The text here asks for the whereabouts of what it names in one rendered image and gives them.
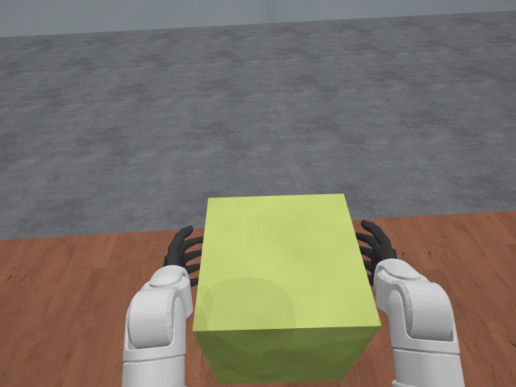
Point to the robot left forearm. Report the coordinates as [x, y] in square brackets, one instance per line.
[155, 331]

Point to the robot left hand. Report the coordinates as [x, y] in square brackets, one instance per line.
[177, 249]

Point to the robot right forearm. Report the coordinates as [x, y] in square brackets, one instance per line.
[422, 327]

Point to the carton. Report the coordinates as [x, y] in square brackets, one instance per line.
[283, 294]

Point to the robot right hand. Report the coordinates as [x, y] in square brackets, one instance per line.
[380, 244]

